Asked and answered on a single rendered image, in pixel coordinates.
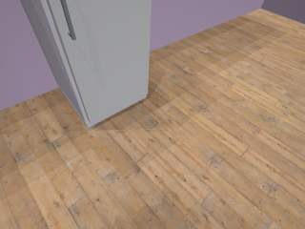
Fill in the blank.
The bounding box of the handle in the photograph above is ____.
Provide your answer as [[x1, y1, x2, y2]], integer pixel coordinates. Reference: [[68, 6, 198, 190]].
[[60, 0, 76, 40]]

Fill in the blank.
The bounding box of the fridge door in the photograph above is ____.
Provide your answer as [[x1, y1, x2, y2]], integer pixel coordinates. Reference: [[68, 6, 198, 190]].
[[46, 0, 152, 123]]

